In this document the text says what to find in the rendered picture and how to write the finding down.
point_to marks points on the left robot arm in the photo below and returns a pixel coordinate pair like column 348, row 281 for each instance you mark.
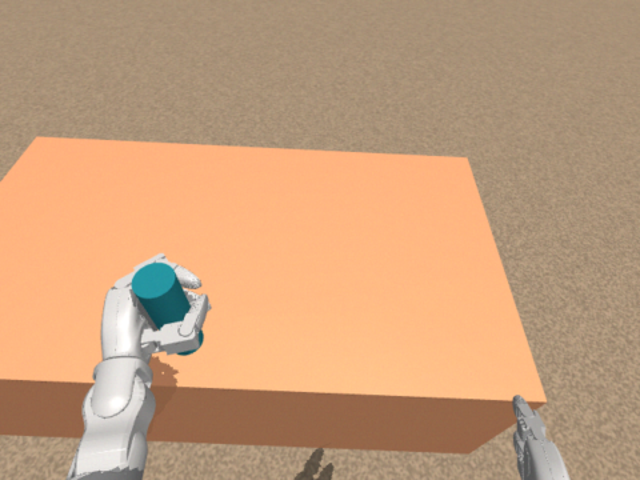
column 117, row 411

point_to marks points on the right robot hand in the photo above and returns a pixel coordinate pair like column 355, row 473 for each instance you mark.
column 537, row 458

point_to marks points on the can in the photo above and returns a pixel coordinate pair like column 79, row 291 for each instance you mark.
column 159, row 291

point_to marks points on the left robot hand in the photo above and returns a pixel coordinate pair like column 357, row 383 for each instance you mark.
column 128, row 330

